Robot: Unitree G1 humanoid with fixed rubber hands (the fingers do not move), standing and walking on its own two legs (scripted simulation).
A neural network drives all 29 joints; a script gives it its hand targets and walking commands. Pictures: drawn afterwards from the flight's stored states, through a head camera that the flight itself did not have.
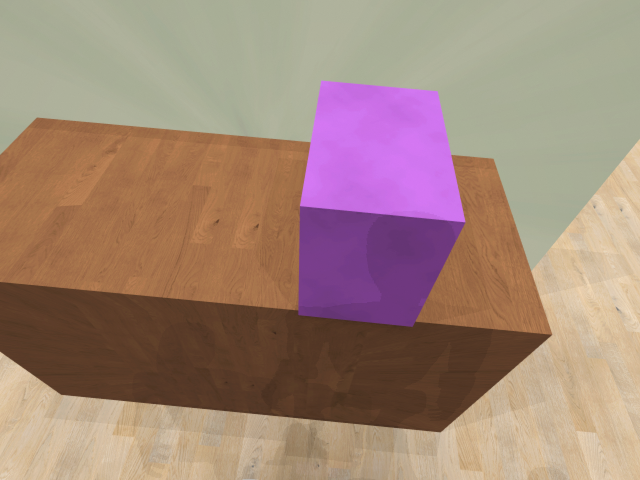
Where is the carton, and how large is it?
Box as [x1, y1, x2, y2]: [298, 81, 464, 326]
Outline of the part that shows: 321,81 300,203 298,314 412,326 464,223 464,217 437,91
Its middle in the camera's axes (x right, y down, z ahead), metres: +0.08 -0.06 +0.64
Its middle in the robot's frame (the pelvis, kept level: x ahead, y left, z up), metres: +0.52 -0.07 +0.02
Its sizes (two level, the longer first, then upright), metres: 0.296 0.194 0.262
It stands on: a pedestal, 0.65 m high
